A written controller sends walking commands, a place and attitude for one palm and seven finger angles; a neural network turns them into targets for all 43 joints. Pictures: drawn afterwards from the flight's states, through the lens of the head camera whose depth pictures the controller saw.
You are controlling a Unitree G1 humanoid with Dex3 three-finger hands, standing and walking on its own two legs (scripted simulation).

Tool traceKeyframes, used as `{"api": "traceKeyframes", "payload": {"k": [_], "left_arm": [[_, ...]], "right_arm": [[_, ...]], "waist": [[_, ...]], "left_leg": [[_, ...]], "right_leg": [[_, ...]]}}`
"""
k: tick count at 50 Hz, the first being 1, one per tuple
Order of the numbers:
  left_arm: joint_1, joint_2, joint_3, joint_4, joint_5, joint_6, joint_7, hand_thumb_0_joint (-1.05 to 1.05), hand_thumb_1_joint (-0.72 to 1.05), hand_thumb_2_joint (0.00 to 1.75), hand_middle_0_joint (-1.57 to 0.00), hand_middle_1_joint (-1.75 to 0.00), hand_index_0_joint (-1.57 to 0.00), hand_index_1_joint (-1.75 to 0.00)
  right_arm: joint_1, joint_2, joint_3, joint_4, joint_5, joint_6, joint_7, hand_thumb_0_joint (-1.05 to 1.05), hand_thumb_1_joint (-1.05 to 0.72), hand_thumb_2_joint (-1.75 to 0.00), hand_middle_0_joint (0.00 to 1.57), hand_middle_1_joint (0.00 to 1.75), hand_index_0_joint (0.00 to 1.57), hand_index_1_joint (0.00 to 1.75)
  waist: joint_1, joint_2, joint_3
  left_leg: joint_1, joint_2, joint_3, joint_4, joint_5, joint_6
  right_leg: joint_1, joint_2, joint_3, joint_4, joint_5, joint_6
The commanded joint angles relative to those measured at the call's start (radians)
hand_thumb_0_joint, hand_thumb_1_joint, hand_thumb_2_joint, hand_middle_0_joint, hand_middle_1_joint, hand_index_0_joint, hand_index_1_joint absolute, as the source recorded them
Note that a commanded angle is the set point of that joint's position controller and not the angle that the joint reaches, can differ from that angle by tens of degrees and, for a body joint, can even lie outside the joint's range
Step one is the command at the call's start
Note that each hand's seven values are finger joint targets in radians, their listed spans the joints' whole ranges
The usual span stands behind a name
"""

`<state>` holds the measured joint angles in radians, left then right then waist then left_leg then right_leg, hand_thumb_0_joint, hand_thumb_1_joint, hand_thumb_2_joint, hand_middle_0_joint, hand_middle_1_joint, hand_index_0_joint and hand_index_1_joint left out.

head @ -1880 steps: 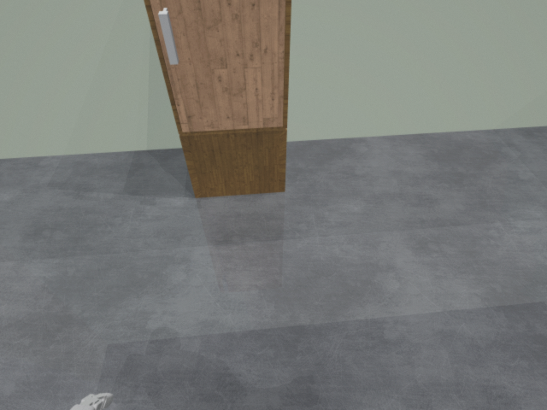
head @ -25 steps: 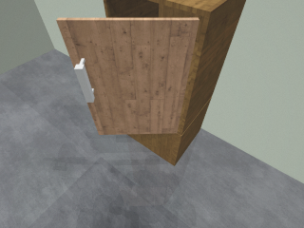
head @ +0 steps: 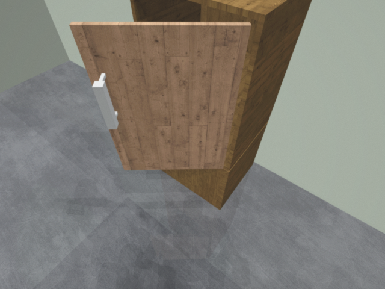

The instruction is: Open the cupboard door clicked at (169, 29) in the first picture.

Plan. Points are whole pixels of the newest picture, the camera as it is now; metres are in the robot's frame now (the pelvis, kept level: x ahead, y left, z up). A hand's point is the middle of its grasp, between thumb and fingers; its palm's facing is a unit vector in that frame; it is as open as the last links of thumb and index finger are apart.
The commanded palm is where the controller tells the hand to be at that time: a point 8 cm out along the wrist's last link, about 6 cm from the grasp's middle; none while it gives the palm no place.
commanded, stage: shuffle to correct the standing spot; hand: left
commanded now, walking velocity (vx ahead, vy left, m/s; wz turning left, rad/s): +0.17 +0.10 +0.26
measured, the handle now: (108, 102) +0.58 +0.28 +0.04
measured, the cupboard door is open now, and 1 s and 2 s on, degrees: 39 39 39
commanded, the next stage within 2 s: come to a stop and stand still in 0.18 s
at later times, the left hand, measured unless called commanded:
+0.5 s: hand out of the picture +0.07 +0.22 -0.18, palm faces +0.07 -0.98 -0.18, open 7.4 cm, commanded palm none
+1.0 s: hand out of the picture +0.12 +0.21 -0.18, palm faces +0.09 -0.97 -0.22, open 7.3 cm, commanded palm none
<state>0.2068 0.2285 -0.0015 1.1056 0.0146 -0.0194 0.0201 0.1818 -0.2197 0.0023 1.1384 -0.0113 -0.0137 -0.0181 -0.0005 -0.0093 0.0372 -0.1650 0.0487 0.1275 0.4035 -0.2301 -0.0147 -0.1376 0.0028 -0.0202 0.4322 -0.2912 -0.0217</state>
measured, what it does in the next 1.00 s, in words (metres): steps on the spot: right foot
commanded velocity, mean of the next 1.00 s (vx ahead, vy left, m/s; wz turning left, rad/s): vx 0.00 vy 0.03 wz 0.03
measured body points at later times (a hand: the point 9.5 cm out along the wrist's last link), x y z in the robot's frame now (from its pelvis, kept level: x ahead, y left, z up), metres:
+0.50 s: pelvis +0.06 +0.04 +0.00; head +0.11 +0.06 +0.45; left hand +0.07 +0.27 -0.17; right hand +0.05 -0.16 -0.15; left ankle +0.03 +0.12 -0.74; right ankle +0.08 -0.09 -0.70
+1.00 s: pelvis +0.05 +0.02 -0.01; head +0.09 +0.03 +0.44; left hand +0.11 +0.26 -0.16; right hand +0.14 -0.23 -0.15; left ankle +0.02 +0.15 -0.72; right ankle +0.11 -0.09 -0.74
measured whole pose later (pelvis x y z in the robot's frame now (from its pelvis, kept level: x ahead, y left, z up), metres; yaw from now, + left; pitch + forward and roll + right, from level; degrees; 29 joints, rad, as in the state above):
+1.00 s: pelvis +0.05 +0.02 -0.01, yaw +2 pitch +1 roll +2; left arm 0.17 0.18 0.04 0.95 0.03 0.01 0.03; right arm 0.16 -0.20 -0.06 0.99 -0.01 0.03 -0.01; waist 0.02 -0.04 0.08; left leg -0.30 0.01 0.04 0.72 -0.42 -0.03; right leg -0.37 -0.07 -0.07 0.56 -0.20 -0.01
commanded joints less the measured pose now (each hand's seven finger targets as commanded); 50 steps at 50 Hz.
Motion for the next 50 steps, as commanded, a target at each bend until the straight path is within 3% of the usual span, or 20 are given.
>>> {"api": "traceKeyframes", "payload": {"k": [1,4,7,9,11,12,13,14,15,17,20,30,32,33,35,36,38,42,47,50], "left_arm": [[0.071,0.107,0.026,-0.031,0.006,0.003,0.005,0.0,0.9,0.9,-0.2,-0.3,-0.2,-0.3],[0.123,0.143,0.048,-0.038,0.007,0.008,0.002,0.0,0.9,0.9,-0.2,-0.3,-0.2,-0.3],[0.195,0.142,0.067,-0.046,0.013,-0.003,0.008,0.0,0.9,0.9,-0.2,-0.3,-0.2,-0.3],[0.184,0.141,0.071,-0.055,0.017,-0.012,0.01,0.0,0.9,0.9,-0.2,-0.3,-0.2,-0.3],[0.133,0.131,0.07,-0.072,0.007,-0.008,0.007,0.0,0.9,0.9,-0.2,-0.3,-0.2,-0.3],[0.111,0.095,0.063,-0.082,0.005,-0.003,0.002,0.0,0.9,0.9,-0.2,-0.3,-0.2,-0.3],[0.097,0.036,0.056,-0.111,0.002,0.0,-0.004,0.0,0.9,0.9,-0.2,-0.3,-0.2,-0.3],[0.043,0.039,0.053,-0.136,0.013,-0.002,0.003,0.0,0.9,0.9,-0.2,-0.3,-0.2,-0.3],[0.006,0.031,0.051,-0.146,0.016,0.0,0.004,0.0,0.9,0.9,-0.2,-0.3,-0.2,-0.3],[0.03,0.0,0.047,-0.112,0.012,0.002,-0.001,0.0,0.9,0.9,-0.2,-0.3,-0.2,-0.3],[0.127,-0.042,0.031,-0.065,0.0,0.02,0.007,0.0,0.9,0.9,-0.2,-0.3,-0.2,-0.3],[0.014,-0.006,0.051,-0.134,0.008,0.033,0.018,0.0,0.9,0.9,-0.2,-0.3,-0.2,-0.3],[0.059,0.009,0.06,-0.13,0.008,0.022,0.018,0.0,0.9,0.9,-0.2,-0.3,-0.2,-0.3],[0.084,0.038,0.064,-0.126,0.01,0.012,0.02,0.0,0.9,0.9,-0.2,-0.3,-0.2,-0.3],[0.124,0.12,0.076,-0.117,0.012,0.002,0.027,0.0,0.9,0.9,-0.2,-0.3,-0.2,-0.3],[0.146,0.136,0.08,-0.118,0.009,-0.001,0.029,0.0,0.9,0.9,-0.2,-0.3,-0.2,-0.3],[0.082,0.105,0.075,-0.139,0.013,0.006,0.035,0.0,0.9,0.9,-0.2,-0.3,-0.2,-0.3],[0.021,0.12,0.084,-0.184,0.019,0.014,0.033,0.0,0.9,0.9,-0.2,-0.3,-0.2,-0.3],[0.018,0.149,0.097,-0.2,0.025,0.024,0.024,0.0,0.9,0.9,-0.2,-0.3,-0.2,-0.3],[-0.012,0.112,0.082,-0.19,0.009,0.035,0.014,0.0,0.9,0.9,-0.2,-0.3,-0.2,-0.3]], "right_arm": [[0.057,-0.08,-0.014,-0.036,-0.009,-0.005,0.003,0.0,-0.9,-0.9,0.2,0.3,0.2,0.3],[0.048,-0.062,-0.017,-0.07,-0.013,0.004,0.01,0.0,-0.9,-0.9,0.2,0.3,0.2,0.3],[0.002,-0.056,-0.024,-0.122,-0.012,-0.002,0.012,0.0,-0.9,-0.9,0.2,0.3,0.2,0.3],[0.027,-0.036,-0.025,-0.131,-0.005,-0.014,0.015,0.0,-0.9,-0.9,0.2,0.3,0.2,0.3],[0.148,-0.017,-0.023,-0.091,-0.004,-0.024,0.013,0.0,-0.9,-0.9,0.2,0.3,0.2,0.3],[0.253,-0.055,-0.031,-0.058,-0.011,-0.031,0.006,0.0,-0.9,-0.9,0.2,0.3,0.2,0.3],[0.346,-0.151,-0.053,-0.041,-0.026,-0.031,-0.002,0.0,-0.9,-0.9,0.2,0.3,0.2,0.3],[0.391,-0.149,-0.05,-0.035,-0.021,-0.022,-0.003,0.0,-0.9,-0.9,0.2,0.3,0.2,0.3],[0.368,-0.117,-0.045,-0.046,-0.016,-0.023,-0.008,0.0,-0.9,-0.9,0.2,0.3,0.2,0.3],[0.26,-0.043,-0.023,-0.076,-0.015,-0.037,-0.017,0.0,-0.9,-0.9,0.2,0.3,0.2,0.3],[0.195,-0.022,-0.01,-0.076,-0.005,-0.055,-0.033,0.0,-0.9,-0.9,0.2,0.3,0.2,0.3],[0.198,-0.041,-0.064,-0.076,-0.015,-0.006,-0.035,0.0,-0.9,-0.9,0.2,0.3,0.2,0.3],[0.181,-0.048,-0.071,-0.086,-0.011,-0.002,-0.029,0.0,-0.9,-0.9,0.2,0.3,0.2,0.3],[0.183,-0.033,-0.072,-0.094,-0.006,-0.001,-0.026,0.0,-0.9,-0.9,0.2,0.3,0.2,0.3],[0.214,0.023,-0.072,-0.114,0.005,0.009,-0.019,0.0,-0.9,-0.9,0.2,0.3,0.2,0.3],[0.177,0.037,-0.069,-0.12,0.006,0.022,-0.022,0.0,-0.9,-0.9,0.2,0.3,0.2,0.3],[0.121,0.024,-0.071,-0.129,0.002,0.034,-0.021,0.0,-0.9,-0.9,0.2,0.3,0.2,0.3],[0.092,0.017,-0.071,-0.142,-0.004,0.048,-0.002,0.0,-0.9,-0.9,0.2,0.3,0.2,0.3],[0.087,0.015,-0.059,-0.17,-0.004,0.032,0.01,0.0,-0.9,-0.9,0.2,0.3,0.2,0.3],[0.182,0.016,-0.047,-0.132,-0.005,0.015,0.007,0.0,-0.9,-0.9,0.2,0.3,0.2,0.3]], "waist": [[0.016,-0.028,0.003],[0.037,-0.132,0.078],[0.065,-0.172,0.109],[0.045,-0.139,0.063],[-0.016,-0.107,0.021],[-0.059,0.011,-0.012],[-0.083,0.272,-0.031],[-0.1,0.285,0.002],[-0.09,0.201,0.068],[-0.028,0.049,0.092],[0.026,0.081,0.002],[-0.017,0.143,0.008],[0.01,0.113,-0.038],[0.02,0.052,-0.068],[0.014,-0.137,-0.131],[0.046,-0.233,-0.17],[0.04,-0.207,-0.123],[0.023,-0.154,-0.083],[0.031,-0.152,-0.089],[-0.019,-0.117,-0.081]], "left_leg": [[-0.013,0.055,-0.073,0.004,-0.04,0.036],[-0.182,-0.01,-0.023,0.159,-0.162,0.022],[-0.358,0.0,-0.05,0.36,-0.279,0.026],[-0.301,0.0,-0.055,0.279,-0.256,0.03],[-0.03,-0.034,-0.008,0.071,-0.087,0.037],[0.146,0.022,-0.093,0.006,0.017,0.069],[0.24,0.253,-0.396,-0.09,0.079,0.179],[0.186,0.334,-0.485,-0.169,0.066,0.247],[0.119,0.354,-0.501,-0.172,0.097,0.281],[0.03,0.295,-0.369,-0.159,0.339,0.246],[0.028,0.214,-0.159,-0.091,0.797,0.191],[0.089,0.223,-0.161,0.016,0.791,0.163],[0.077,0.187,-0.138,0.083,0.681,0.121],[0.03,0.14,-0.11,0.146,0.544,0.082],[-0.172,-0.024,-0.034,0.321,-0.125,0.01],[-0.205,-0.042,-0.063,0.477,-0.393,0.002],[-0.266,-0.031,-0.14,0.664,-0.372,-0.002],[-0.247,-0.029,-0.118,0.643,-0.269,-0.027],[-0.148,-0.044,-0.074,0.342,-0.22,-0.017],[0.112,-0.05,-0.05,0.008,-0.052,-0.006]], "right_leg": [[-0.054,-0.13,0.108,-0.07,0.016,-0.031],[-0.023,-0.214,0.221,-0.152,-0.135,-0.088],[0.071,-0.335,0.31,-0.163,0.128,-0.184],[0.097,-0.323,0.23,-0.086,0.325,-0.182],[-0.058,-0.241,0.113,0.023,0.277,-0.12],[-0.191,-0.149,0.027,0.194,0.179,-0.069],[-0.391,-0.019,-0.104,0.452,-0.184,-0.007],[-0.464,-0.014,-0.056,0.651,-0.354,-0.023],[-0.526,-0.054,-0.019,0.746,-0.32,-0.031],[-0.475,-0.107,0.017,0.726,-0.171,-0.007],[-0.3,-0.098,0.008,0.542,-0.068,0.031],[-0.233,-0.05,-0.046,0.232,-0.032,0.022],[-0.139,-0.056,-0.05,0.095,0.13,0.022],[-0.051,-0.098,-0.013,0.047,0.366,0.016],[0.101,-0.368,0.201,0.088,1.007,-0.134],[0.111,-0.415,0.252,0.051,1.066,-0.206],[0.043,-0.376,0.228,0.017,0.888,-0.227],[-0.083,-0.327,0.165,-0.043,0.563,-0.18],[-0.12,-0.295,0.204,-0.092,0.169,-0.161],[-0.268,-0.193,0.124,-0.056,-0.129,-0.065]]}}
